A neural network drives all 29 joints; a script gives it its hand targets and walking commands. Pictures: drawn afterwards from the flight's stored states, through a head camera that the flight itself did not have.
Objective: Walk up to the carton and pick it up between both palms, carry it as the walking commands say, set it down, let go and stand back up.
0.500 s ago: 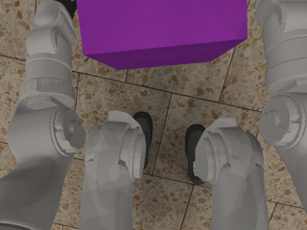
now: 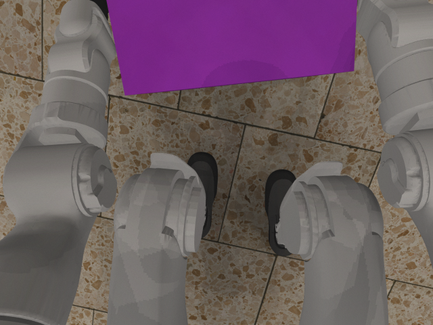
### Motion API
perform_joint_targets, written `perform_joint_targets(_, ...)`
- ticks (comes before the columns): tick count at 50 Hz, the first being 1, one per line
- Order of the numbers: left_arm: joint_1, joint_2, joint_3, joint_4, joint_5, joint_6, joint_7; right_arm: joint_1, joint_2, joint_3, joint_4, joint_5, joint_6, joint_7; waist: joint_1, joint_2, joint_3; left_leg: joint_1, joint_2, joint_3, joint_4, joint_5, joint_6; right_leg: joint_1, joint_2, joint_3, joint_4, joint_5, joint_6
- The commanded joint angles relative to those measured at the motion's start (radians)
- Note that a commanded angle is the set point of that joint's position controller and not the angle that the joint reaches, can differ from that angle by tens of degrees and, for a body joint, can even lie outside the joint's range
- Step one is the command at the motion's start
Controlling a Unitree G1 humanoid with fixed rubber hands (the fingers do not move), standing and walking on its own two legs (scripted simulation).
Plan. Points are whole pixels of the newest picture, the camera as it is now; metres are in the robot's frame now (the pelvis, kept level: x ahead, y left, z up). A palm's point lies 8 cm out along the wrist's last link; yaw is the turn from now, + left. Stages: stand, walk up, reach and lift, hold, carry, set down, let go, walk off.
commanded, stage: set down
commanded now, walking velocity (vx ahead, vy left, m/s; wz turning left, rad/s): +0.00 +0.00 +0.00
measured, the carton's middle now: (228, 2) +0.54 +0.05 -0.24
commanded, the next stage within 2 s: let go in 1.76 s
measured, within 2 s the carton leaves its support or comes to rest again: neither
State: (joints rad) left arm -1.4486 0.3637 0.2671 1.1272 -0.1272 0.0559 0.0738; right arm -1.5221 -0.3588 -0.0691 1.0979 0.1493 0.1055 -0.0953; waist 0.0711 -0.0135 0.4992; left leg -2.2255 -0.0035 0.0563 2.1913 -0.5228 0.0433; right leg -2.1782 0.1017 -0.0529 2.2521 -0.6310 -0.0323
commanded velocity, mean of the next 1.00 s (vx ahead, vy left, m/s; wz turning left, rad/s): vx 0.00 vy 0.00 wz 0.00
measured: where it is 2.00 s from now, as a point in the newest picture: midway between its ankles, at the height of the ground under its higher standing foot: (240, 217)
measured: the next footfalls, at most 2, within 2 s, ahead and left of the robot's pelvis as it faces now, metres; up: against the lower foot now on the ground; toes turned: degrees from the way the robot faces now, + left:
none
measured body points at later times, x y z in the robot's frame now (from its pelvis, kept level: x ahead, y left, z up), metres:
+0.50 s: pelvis -0.01 +0.01 +0.00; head +0.37 +0.03 +0.23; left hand +0.53 +0.28 -0.18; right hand +0.58 -0.15 -0.17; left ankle +0.13 +0.10 -0.33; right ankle +0.10 -0.09 -0.33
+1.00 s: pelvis -0.01 +0.01 +0.10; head +0.35 +0.04 +0.34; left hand +0.53 +0.29 -0.03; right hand +0.59 -0.15 -0.03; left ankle +0.13 +0.10 -0.33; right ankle +0.10 -0.09 -0.33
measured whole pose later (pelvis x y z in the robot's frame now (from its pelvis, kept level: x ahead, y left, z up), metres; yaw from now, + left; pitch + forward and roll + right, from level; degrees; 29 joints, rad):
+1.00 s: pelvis -0.01 +0.01 +0.10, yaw +0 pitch +29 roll -1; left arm -1.38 0.48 0.21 0.75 -0.24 0.31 0.08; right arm -1.48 -0.50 -0.12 0.86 0.19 0.32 -0.05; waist 0.09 -0.01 0.52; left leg -1.92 -0.02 0.04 1.89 -0.47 0.06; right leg -1.86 0.06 -0.05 1.93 -0.57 -0.03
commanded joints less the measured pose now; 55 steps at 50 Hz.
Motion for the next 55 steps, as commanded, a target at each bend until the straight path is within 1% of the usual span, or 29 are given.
perform_joint_targets(1,-0.239,0.194,-0.023,-0.117,-0.059,-0.033,0.027,-0.258,-0.134,0.032,-0.134,0.039,-0.027,-0.024,0.062,-0.061,-1.439,0.685,0.005,-0.055,-0.100,0.376,-0.049,0.523,-0.058,0.099,-0.176,0.322,0.048)
perform_joint_targets(3,-0.234,0.218,-0.041,-0.088,-0.064,-0.026,0.029,-0.219,-0.153,0.015,-0.047,0.036,-0.018,-0.018,0.049,-0.038,-1.365,0.674,0.007,-0.070,-0.112,0.355,-0.051,0.427,-0.061,0.085,-0.168,0.283,0.044)
perform_joint_targets(4,-0.236,0.190,-0.045,-0.106,-0.083,-0.024,0.028,-0.281,-0.176,0.026,-0.144,0.061,-0.031,-0.017,0.064,-0.045,-1.413,0.689,0.015,-0.068,-0.100,0.376,-0.048,0.464,-0.067,0.094,-0.177,0.298,0.040)
perform_joint_targets(5,-0.239,0.206,-0.058,-0.102,-0.094,-0.025,0.029,-0.258,-0.174,0.039,-0.110,0.069,-0.031,-0.016,0.057,-0.061,-1.452,0.726,0.015,-0.072,-0.106,0.385,-0.044,0.479,-0.067,0.077,-0.164,0.303,0.041)
perform_joint_targets(6,-0.234,0.200,-0.064,-0.124,-0.111,-0.025,0.029,-0.272,-0.222,0.016,-0.146,0.049,-0.036,-0.017,0.025,-0.080,-1.487,0.732,0.011,-0.085,-0.094,0.408,-0.041,0.484,-0.072,0.080,-0.152,0.321,0.036)
perform_joint_targets(8,-0.224,0.262,-0.048,-0.096,-0.086,-0.024,0.029,-0.220,-0.198,0.019,-0.061,0.067,-0.021,-0.009,0.064,-0.046,-1.384,0.700,0.024,-0.078,-0.107,0.336,-0.042,0.429,-0.076,0.086,-0.162,0.246,0.033)
perform_joint_targets(10,-0.236,0.231,-0.077,-0.061,-0.100,-0.013,0.019,-0.216,-0.207,0.019,-0.023,0.062,-0.017,0.006,0.033,-0.038,-1.288,0.639,0.029,-0.088,-0.122,0.283,-0.045,0.373,-0.084,0.085,-0.173,0.209,0.030)
perform_joint_targets(11,-0.243,0.230,-0.059,-0.071,-0.106,-0.015,0.016,-0.257,-0.209,0.036,-0.090,0.076,-0.025,0.012,0.046,-0.081,-1.295,0.633,0.029,-0.096,-0.120,0.292,-0.035,0.369,-0.086,0.082,-0.169,0.204,0.033)
perform_joint_targets(14,-0.230,0.223,-0.093,-0.041,-0.106,-0.002,0.012,-0.242,-0.225,0.036,-0.032,0.087,-0.017,0.026,0.056,0.006,-1.314,0.698,0.034,-0.097,-0.125,0.285,-0.043,0.351,-0.091,0.076,-0.161,0.185,0.020)
perform_joint_targets(16,-0.237,0.232,-0.080,-0.022,-0.120,0.004,0.004,-0.252,-0.226,0.037,-0.040,0.071,-0.012,0.034,0.034,-0.073,-1.258,0.655,0.038,-0.102,-0.123,0.266,-0.035,0.348,-0.094,0.071,-0.167,0.162,0.027)
perform_joint_targets(19,-0.248,0.269,-0.066,-0.117,-0.114,-0.007,0.007,-0.238,-0.251,0.016,-0.089,0.070,-0.018,0.031,0.034,-0.058,-1.395,0.728,0.035,-0.106,-0.122,0.357,-0.039,0.416,-0.090,0.065,-0.154,0.248,0.029)
perform_joint_targets(20,-0.262,0.252,-0.092,-0.108,-0.110,-0.003,0.008,-0.219,-0.221,0.037,-0.042,0.101,-0.006,0.038,0.050,0.011,-1.391,0.776,0.033,-0.094,-0.114,0.339,-0.045,0.373,-0.086,0.068,-0.163,0.205,0.021)
perform_joint_targets(22,-0.260,0.259,-0.096,-0.146,-0.127,0.015,0.012,-0.258,-0.261,0.029,-0.129,0.099,0.000,0.030,0.036,0.000,-1.471,0.825,0.020,-0.097,-0.124,0.339,-0.038,0.416,-0.082,0.052,-0.165,0.202,0.020)
perform_joint_targets(24,-0.225,0.295,-0.049,-0.227,-0.090,0.029,0.022,-0.243,-0.271,0.015,-0.191,0.097,0.013,0.024,0.078,-0.011,-1.586,0.888,0.014,-0.090,-0.134,0.407,-0.035,0.482,-0.071,0.050,-0.175,0.254,0.021)
perform_joint_targets(27,-0.255,0.295,-0.078,-0.333,-0.132,0.059,0.029,-0.240,-0.347,-0.031,-0.274,0.082,0.027,0.010,-0.012,0.006,-1.709,1.004,0.006,-0.086,-0.135,0.436,-0.039,0.492,-0.063,0.023,-0.200,0.260,0.012)
perform_joint_targets(31,-0.178,0.289,-0.055,-0.356,-0.105,0.098,0.028,-0.184,-0.279,-0.007,-0.239,0.088,0.074,0.018,0.055,-0.002,-1.676,0.926,-0.006,-0.053,-0.196,0.361,-0.034,0.520,-0.055,0.032,-0.250,0.228,0.008)
perform_joint_targets(32,-0.195,0.285,-0.049,-0.400,-0.113,0.105,0.029,-0.198,-0.302,-0.015,-0.329,0.087,0.070,0.017,0.045,-0.020,-1.751,0.967,-0.004,-0.058,-0.196,0.417,-0.034,0.559,-0.051,0.034,-0.264,0.272,0.011)
perform_joint_targets(33,-0.182,0.303,-0.033,-0.365,-0.097,0.116,0.025,-0.174,-0.259,0.002,-0.247,0.112,0.089,0.020,0.080,0.007,-1.695,0.950,-0.002,-0.059,-0.218,0.361,-0.025,0.517,-0.049,0.033,-0.271,0.229,0.007)
perform_joint_targets(35,-0.158,0.258,-0.049,-0.429,-0.117,0.133,0.016,-0.189,-0.296,-0.027,-0.344,0.084,0.099,0.019,0.051,0.005,-1.777,0.956,-0.008,-0.047,-0.239,0.378,-0.032,0.607,-0.048,0.042,-0.307,0.271,0.001)
perform_joint_targets(37,-0.174,0.259,-0.063,-0.380,-0.125,0.160,0.012,-0.186,-0.311,-0.049,-0.271,0.062,0.120,0.021,-0.005,-0.018,-1.699,0.917,-0.010,-0.056,-0.277,0.312,-0.036,0.554,-0.044,0.020,-0.332,0.223,0.003)
perform_joint_targets(38,-0.195,0.282,-0.033,-0.447,-0.109,0.161,0.009,-0.212,-0.311,-0.060,-0.333,0.062,0.122,0.025,0.034,-0.011,-1.745,0.946,-0.009,-0.054,-0.285,0.338,-0.032,0.574,-0.044,0.033,-0.341,0.233,0.004)
perform_joint_targets(40,-0.160,0.269,-0.042,-0.394,-0.098,0.184,0.009,-0.184,-0.288,-0.054,-0.282,0.061,0.145,0.032,0.050,0.016,-1.738,0.975,-0.011,-0.062,-0.333,0.312,-0.034,0.578,-0.043,0.038,-0.373,0.204,-0.002)
perform_joint_targets(44,-0.178,0.267,-0.044,-0.458,-0.118,0.214,0.002,-0.179,-0.317,-0.081,-0.299,0.033,0.166,0.043,-0.002,-0.006,-1.841,1.024,-0.020,-0.052,-0.388,0.318,-0.042,0.667,-0.039,0.028,-0.444,0.226,0.002)
perform_joint_targets(45,-0.172,0.296,-0.015,-0.467,-0.096,0.213,0.005,-0.216,-0.305,-0.074,-0.363,0.050,0.168,0.042,0.057,-0.014,-1.859,1.037,-0.020,-0.058,-0.404,0.340,-0.032,0.678,-0.035,0.036,-0.454,0.238,0.005)
perform_joint_targets(49,-0.194,0.297,-0.027,-0.529,-0.108,0.246,0.005,-0.219,-0.341,-0.109,-0.387,0.025,0.197,0.043,0.006,0.005,-1.966,1.123,-0.030,-0.058,-0.470,0.348,-0.045,0.758,-0.024,0.017,-0.508,0.263,0.004)
perform_joint_targets(51,-0.173,0.305,-0.008,-0.487,-0.097,0.269,0.002,-0.191,-0.320,-0.094,-0.350,0.041,0.222,0.048,0.041,0.014,-1.929,1.090,-0.030,-0.046,-0.503,0.292,-0.043,0.763,-0.029,0.038,-0.556,0.214,0.002)
perform_joint_targets(52,-0.166,0.282,-0.020,-0.566,-0.118,0.270,0.005,-0.220,-0.326,-0.099,-0.454,0.031,0.221,0.053,0.024,-0.025,-2.023,1.151,-0.037,-0.056,-0.525,0.367,-0.041,0.832,-0.018,0.025,-0.569,0.279,0.007)
perform_joint_targets(53,-0.141,0.291,-0.009,-0.475,-0.097,0.282,0.004,-0.227,-0.316,-0.077,-0.409,0.052,0.230,0.056,0.063,-0.007,-1.973,1.137,-0.036,-0.054,-0.541,0.319,-0.037,0.816,-0.031,0.041,-0.593,0.227,0.007)
perform_joint_targets(55,-0.140,0.298,-0.006,-0.504,-0.097,0.282,0.001,-0.191,-0.289,-0.071,-0.384,0.052,0.237,0.063,0.061,-0.019,-1.977,1.187,-0.040,-0.060,-0.585,0.384,-0.036,0.824,-0.020,0.034,-0.628,0.273,0.014)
